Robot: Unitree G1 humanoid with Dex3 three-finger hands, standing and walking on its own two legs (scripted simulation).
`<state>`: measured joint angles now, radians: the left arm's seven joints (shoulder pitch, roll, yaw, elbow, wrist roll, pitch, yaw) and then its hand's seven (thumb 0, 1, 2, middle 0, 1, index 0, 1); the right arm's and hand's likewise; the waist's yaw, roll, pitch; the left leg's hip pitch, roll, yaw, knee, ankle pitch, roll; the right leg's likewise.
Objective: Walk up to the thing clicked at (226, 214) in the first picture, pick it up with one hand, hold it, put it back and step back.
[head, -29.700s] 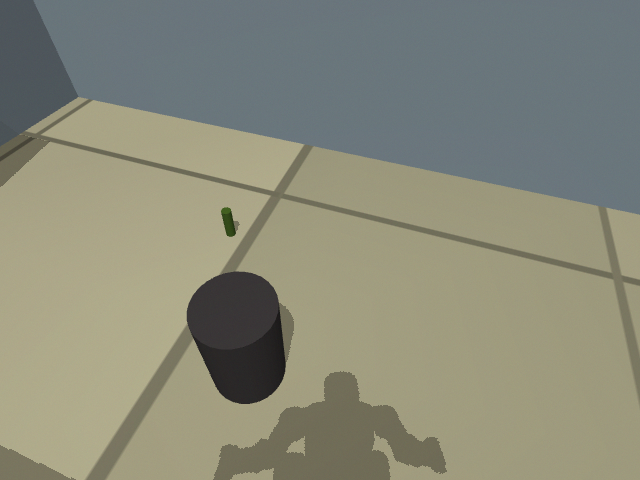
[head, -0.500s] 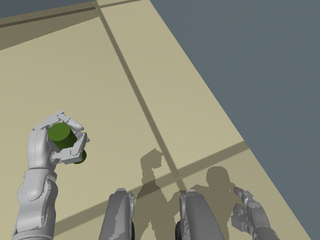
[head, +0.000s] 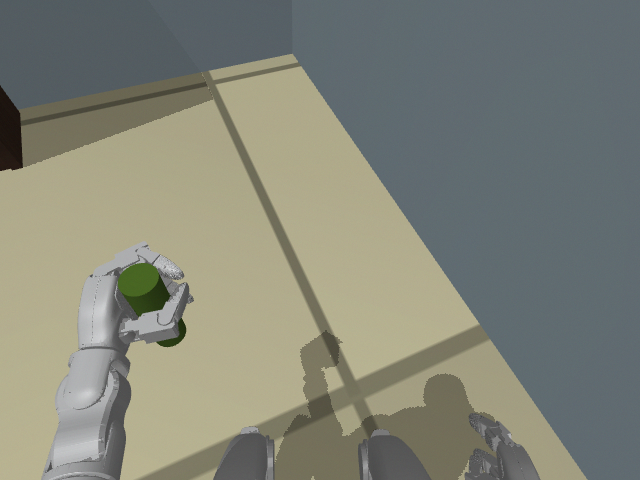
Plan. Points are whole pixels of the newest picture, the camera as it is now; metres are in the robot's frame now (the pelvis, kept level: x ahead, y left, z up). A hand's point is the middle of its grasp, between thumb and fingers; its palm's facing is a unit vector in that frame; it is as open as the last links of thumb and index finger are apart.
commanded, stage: lift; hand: left
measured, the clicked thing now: (156, 309) +0.33 +0.20 +0.02
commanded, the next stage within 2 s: hold in 0.66 s
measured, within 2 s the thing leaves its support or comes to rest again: neither
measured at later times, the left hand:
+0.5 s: hand (167, 268) +0.35 +0.17 +0.09, palm faces +0.03 -1.00 +0.00, open 5.3 cm
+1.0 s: hand (169, 260) +0.34 +0.16 +0.11, palm faces +0.03 -1.00 +0.00, open 5.3 cm
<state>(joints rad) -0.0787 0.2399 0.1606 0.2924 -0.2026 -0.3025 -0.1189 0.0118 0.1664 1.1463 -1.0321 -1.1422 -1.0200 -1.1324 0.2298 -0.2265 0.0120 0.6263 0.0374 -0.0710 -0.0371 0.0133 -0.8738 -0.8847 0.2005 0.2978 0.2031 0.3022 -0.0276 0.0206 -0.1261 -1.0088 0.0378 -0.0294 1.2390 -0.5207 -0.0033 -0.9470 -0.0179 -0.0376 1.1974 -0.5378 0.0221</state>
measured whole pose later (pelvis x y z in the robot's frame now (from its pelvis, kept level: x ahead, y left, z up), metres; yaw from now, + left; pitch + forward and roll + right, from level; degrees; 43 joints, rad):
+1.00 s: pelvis +0.02 -0.01 +0.06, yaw +0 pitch +7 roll -1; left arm -0.12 0.20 0.15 0.42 -0.20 -0.33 -0.15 0.01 0.17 1.14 -1.03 -1.15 -1.02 -1.14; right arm 0.24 -0.23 0.00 0.66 0.02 -0.03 -0.04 0.01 -0.89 -0.89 0.20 0.30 0.20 0.30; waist -0.02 0.01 -0.05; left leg -0.62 0.04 -0.01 0.90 -0.42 -0.02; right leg -0.57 -0.01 -0.03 0.88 -0.43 0.01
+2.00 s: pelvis +0.02 +0.00 +0.07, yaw +0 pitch +5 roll -1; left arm -0.10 0.19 0.12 0.40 -0.18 -0.34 -0.12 0.01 0.17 1.14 -1.03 -1.15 -1.01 -1.14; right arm 0.24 -0.22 0.00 0.67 0.02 -0.04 -0.03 0.01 -0.89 -0.89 0.20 0.30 0.20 0.30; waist -0.02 0.01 -0.03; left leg -0.52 0.03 0.00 0.82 -0.38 0.00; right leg -0.47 -0.02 -0.02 0.78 -0.39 0.03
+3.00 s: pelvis +0.01 -0.01 +0.07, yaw +0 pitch +5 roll -1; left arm -0.09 0.19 0.14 0.41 -0.19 -0.36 -0.14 0.01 0.17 1.14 -1.02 -1.16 -1.01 -1.14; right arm 0.23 -0.23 0.00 0.66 0.02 -0.05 -0.02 0.01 -0.88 -0.89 0.20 0.30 0.20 0.30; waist -0.02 0.01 -0.03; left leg -0.54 0.04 -0.01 0.83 -0.37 -0.01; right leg -0.49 -0.02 -0.03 0.80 -0.39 0.01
